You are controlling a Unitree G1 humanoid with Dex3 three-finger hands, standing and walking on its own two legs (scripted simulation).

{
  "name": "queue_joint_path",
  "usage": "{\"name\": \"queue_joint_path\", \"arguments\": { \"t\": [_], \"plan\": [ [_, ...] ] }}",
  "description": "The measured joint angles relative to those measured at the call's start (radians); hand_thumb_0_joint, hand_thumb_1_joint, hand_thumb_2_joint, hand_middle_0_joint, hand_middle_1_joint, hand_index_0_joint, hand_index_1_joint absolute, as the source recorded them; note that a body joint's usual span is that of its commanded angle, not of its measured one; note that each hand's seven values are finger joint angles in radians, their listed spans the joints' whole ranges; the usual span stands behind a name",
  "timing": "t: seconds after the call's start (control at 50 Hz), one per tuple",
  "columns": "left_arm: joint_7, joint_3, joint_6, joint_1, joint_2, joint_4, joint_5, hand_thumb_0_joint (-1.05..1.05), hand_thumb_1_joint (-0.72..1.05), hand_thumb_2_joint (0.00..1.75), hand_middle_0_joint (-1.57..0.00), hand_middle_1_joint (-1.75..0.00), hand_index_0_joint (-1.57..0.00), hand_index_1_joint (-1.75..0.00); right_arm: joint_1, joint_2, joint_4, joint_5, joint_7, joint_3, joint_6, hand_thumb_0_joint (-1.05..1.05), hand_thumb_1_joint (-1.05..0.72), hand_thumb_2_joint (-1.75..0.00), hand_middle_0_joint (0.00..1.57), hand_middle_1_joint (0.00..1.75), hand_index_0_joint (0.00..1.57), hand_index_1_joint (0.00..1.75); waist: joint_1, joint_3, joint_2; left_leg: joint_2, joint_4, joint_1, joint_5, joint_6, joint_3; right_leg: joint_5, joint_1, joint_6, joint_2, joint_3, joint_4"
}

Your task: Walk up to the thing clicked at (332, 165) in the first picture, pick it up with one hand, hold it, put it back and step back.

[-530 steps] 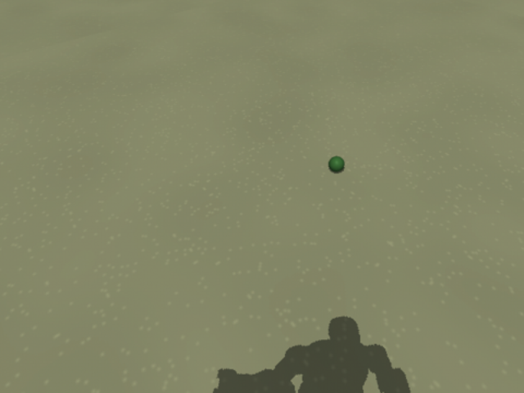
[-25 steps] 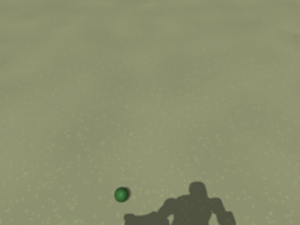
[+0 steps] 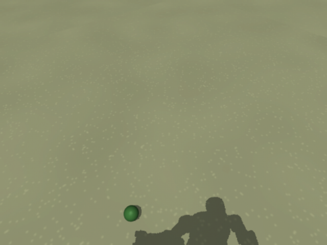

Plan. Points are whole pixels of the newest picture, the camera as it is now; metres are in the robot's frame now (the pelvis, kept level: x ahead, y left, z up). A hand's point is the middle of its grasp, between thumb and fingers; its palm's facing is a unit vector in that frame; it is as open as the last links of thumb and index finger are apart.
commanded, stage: stand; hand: left
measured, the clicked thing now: (131, 213) +0.44 +0.22 -0.74
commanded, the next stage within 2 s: walk up in 0.62 s
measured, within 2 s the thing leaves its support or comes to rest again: neither
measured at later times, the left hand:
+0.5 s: hand out of the picture +0.08 +0.25 -0.16, palm faces -0.02 -0.94 -0.35, open 7.4 cm
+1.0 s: hand out of the picture +0.07 +0.31 -0.19, palm faces -0.01 -0.92 -0.39, open 7.4 cm
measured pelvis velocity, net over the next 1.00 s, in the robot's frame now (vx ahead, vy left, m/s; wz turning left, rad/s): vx -0.08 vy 0.04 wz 0.01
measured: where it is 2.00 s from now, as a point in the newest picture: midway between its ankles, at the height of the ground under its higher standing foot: outside the picture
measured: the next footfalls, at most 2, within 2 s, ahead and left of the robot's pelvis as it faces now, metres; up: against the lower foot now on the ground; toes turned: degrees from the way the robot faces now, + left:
right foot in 1.32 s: -0.15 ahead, -0.11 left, +0.00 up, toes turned -1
left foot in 1.64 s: -0.27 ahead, +0.12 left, +0.00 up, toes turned -4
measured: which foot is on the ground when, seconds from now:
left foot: down 0.00-1.00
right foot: down 0.00-0.94, up 0.96-1.00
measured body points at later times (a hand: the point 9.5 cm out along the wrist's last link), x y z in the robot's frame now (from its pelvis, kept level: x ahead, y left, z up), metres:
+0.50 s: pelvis +0.00 +0.00 +0.00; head +0.01 +0.00 +0.45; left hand +0.08 +0.30 -0.13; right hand +0.08 -0.30 -0.13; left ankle -0.01 +0.14 -0.75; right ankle +0.01 -0.13 -0.75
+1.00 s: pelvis -0.08 +0.04 -0.03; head +0.00 +0.07 +0.41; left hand +0.07 +0.36 -0.16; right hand +0.00 -0.29 -0.14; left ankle -0.07 +0.15 -0.75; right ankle -0.02 -0.12 -0.72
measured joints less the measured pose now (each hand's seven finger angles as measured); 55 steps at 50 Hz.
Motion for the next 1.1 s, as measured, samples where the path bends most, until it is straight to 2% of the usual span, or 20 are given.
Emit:
{"name": "queue_joint_path", "arguments": {
  "t": [0.62, 0.7, 0.74, 0.78, 0.8, 0.84, 0.88, 0.9, 0.92, 0.94, 0.96, 1.0, 1.02, 1.06, 1.1],
  "plan": [
    [0.001, -0.001, 0.004, 0.012, -0.002, -0.005, 0.000, 0.00, 0.91, 0.89, -0.21, -0.30, -0.20, -0.30, 0.002, 0.005, -0.014, 0.001, -0.003, 0.004, 0.001, 0.00, -0.90, -0.90, 0.20, 0.30, 0.20, 0.30, 0.006, -0.001, 0.004, 0.000, -0.006, 0.013, -0.002, -0.003, -0.006, -0.008, 0.012, -0.003, 0.000, -0.007, 0.002],
    [0.007, 0.026, 0.021, -0.006, 0.005, -0.049, -0.015, 0.00, 0.90, 0.89, -0.21, -0.30, -0.20, -0.30, -0.021, -0.005, -0.043, 0.017, -0.001, -0.008, 0.020, 0.00, -0.90, -0.90, 0.20, 0.30, 0.20, 0.30, 0.006, 0.044, 0.004, -0.001, 0.075, -0.049, -0.023, 0.001, -0.011, -0.025, -0.044, -0.006, 0.001, -0.009, 0.072],
    [0.009, 0.036, 0.031, -0.020, 0.011, -0.077, -0.017, 0.00, 0.90, 0.89, -0.21, -0.30, -0.20, -0.30, -0.033, -0.016, -0.066, 0.022, -0.003, -0.017, 0.030, 0.00, -0.90, -0.90, 0.20, 0.30, 0.20, 0.30, 0.006, 0.074, 0.007, -0.002, 0.136, -0.093, -0.037, 0.009, -0.016, -0.033, -0.076, -0.009, 0.002, -0.012, 0.112],
    [0.010, 0.042, 0.042, -0.034, 0.016, -0.104, -0.016, 0.00, 0.90, 0.89, -0.21, -0.30, -0.20, -0.30, -0.040, -0.028, -0.088, 0.024, -0.005, -0.027, 0.041, 0.00, -0.90, -0.90, 0.20, 0.30, 0.20, 0.30, 0.005, 0.098, 0.008, -0.008, 0.215, -0.145, -0.043, 0.029, -0.015, -0.041, -0.107, -0.009, -0.003, -0.014, 0.153],
    [0.011, 0.044, 0.048, -0.040, 0.018, -0.118, -0.013, 0.00, 0.90, 0.89, -0.21, -0.30, -0.20, -0.30, -0.042, -0.035, -0.100, 0.022, -0.006, -0.032, 0.047, 0.00, -0.90, -0.90, 0.20, 0.30, 0.20, 0.30, 0.006, 0.108, 0.006, -0.018, 0.279, -0.175, -0.072, 0.041, -0.016, -0.046, -0.122, -0.008, -0.008, -0.013, 0.175],
    [0.014, 0.046, 0.057, -0.048, 0.021, -0.147, -0.002, 0.00, 0.90, 0.89, -0.21, -0.30, -0.20, -0.30, -0.040, -0.045, -0.125, 0.017, -0.006, -0.044, 0.060, 0.00, -0.90, -0.90, 0.20, 0.30, 0.20, 0.30, 0.008, 0.121, -0.006, -0.051, 0.430, -0.224, -0.211, 0.061, -0.019, -0.054, -0.156, -0.006, -0.024, 0.000, 0.217],
    [0.017, 0.046, 0.064, -0.052, 0.029, -0.174, 0.010, 0.00, 0.90, 0.89, -0.21, -0.30, -0.20, -0.30, -0.026, -0.050, -0.153, 0.016, -0.003, -0.053, 0.064, 0.00, -0.91, -0.90, 0.20, 0.30, 0.20, 0.30, 0.003, 0.124, -0.022, -0.070, 0.510, -0.240, -0.278, 0.075, -0.015, -0.059, -0.193, 0.000, -0.039, 0.010, 0.254],
    [0.019, 0.045, 0.068, -0.056, 0.034, -0.186, 0.014, 0.00, 0.90, 0.89, -0.21, -0.30, -0.20, -0.30, -0.015, -0.050, -0.165, 0.015, -0.002, -0.057, 0.062, 0.00, -0.91, -0.90, 0.20, 0.30, 0.20, 0.30, -0.002, 0.122, -0.029, -0.069, 0.497, -0.230, -0.269, 0.078, -0.010, -0.063, -0.214, 0.007, -0.046, 0.013, 0.276],
    [0.022, 0.044, 0.073, -0.060, 0.041, -0.199, 0.015, 0.00, 0.90, 0.89, -0.21, -0.30, -0.20, -0.30, 0.000, -0.052, -0.176, 0.011, -0.001, -0.060, 0.057, 0.00, -0.91, -0.90, 0.20, 0.30, 0.20, 0.30, -0.008, 0.118, -0.035, -0.062, 0.442, -0.208, -0.215, 0.080, -0.004, -0.071, -0.239, 0.013, -0.050, 0.015, 0.305],
    [0.023, 0.043, 0.078, -0.065, 0.044, -0.213, 0.012, 0.00, 0.90, 0.89, -0.21, -0.30, -0.20, -0.30, 0.018, -0.057, -0.186, 0.003, 0.000, -0.064, 0.050, 0.00, -0.91, -0.90, 0.20, 0.30, 0.20, 0.30, -0.013, 0.110, -0.029, -0.049, 0.372, -0.184, -0.168, 0.067, -0.011, -0.085, -0.273, 0.005, -0.046, 0.013, 0.347],
    [0.028, 0.047, 0.082, -0.080, 0.053, -0.224, 0.009, 0.00, 0.90, 0.89, -0.21, -0.30, -0.20, -0.30, 0.025, -0.050, -0.186, -0.009, -0.004, -0.069, 0.046, 0.00, -0.91, -0.90, 0.20, 0.30, 0.20, 0.30, -0.012, 0.124, -0.046, -0.058, 0.379, -0.189, -0.190, 0.055, -0.007, -0.164, -0.303, -0.009, -0.036, 0.047, 0.415],
    [0.041, 0.059, 0.088, -0.095, 0.065, -0.242, 0.007, 0.00, 0.90, 0.89, -0.21, -0.30, -0.20, -0.30, 0.033, -0.025, -0.183, -0.020, -0.002, -0.063, 0.049, 0.00, -0.91, -0.90, 0.20, 0.30, 0.20, 0.30, -0.007, 0.154, -0.071, -0.061, 0.404, -0.199, -0.198, 0.055, 0.004, -0.336, -0.345, -0.030, 0.040, 0.136, 0.588],
    [0.046, 0.062, 0.090, -0.094, 0.067, -0.243, 0.007, 0.00, 0.91, 0.89, -0.20, -0.30, -0.20, -0.30, 0.040, -0.014, -0.183, -0.022, -0.001, -0.058, 0.051, 0.00, -0.91, -0.90, 0.20, 0.30, 0.20, 0.30, -0.012, 0.158, -0.073, -0.055, 0.398, -0.201, -0.188, 0.056, 0.001, -0.377, -0.358, -0.035, 0.081, 0.156, 0.672],
    [0.047, 0.062, 0.092, -0.082, 0.067, -0.245, 0.003, 0.00, 0.91, 0.89, -0.20, -0.30, -0.20, -0.30, 0.053, 0.007, -0.186, -0.025, -0.009, -0.051, 0.053, 0.00, -0.90, -0.90, 0.20, 0.30, 0.20, 0.30, -0.013, 0.155, -0.076, -0.042, 0.361, -0.199, -0.157, 0.056, 0.002, -0.379, -0.377, -0.035, 0.134, 0.161, 0.802],
    [0.040, 0.061, 0.090, -0.059, 0.060, -0.252, 0.003, 0.00, 0.91, 0.89, -0.20, -0.30, -0.20, -0.30, 0.062, 0.016, -0.201, -0.023, -0.019, -0.048, 0.051, 0.00, -0.90, -0.90, 0.20, 0.30, 0.20, 0.30, -0.009, 0.155, -0.067, -0.028, 0.328, -0.198, -0.129, 0.058, 0.010, -0.364, -0.371, -0.024, 0.150, 0.143, 0.867]
  ]
}}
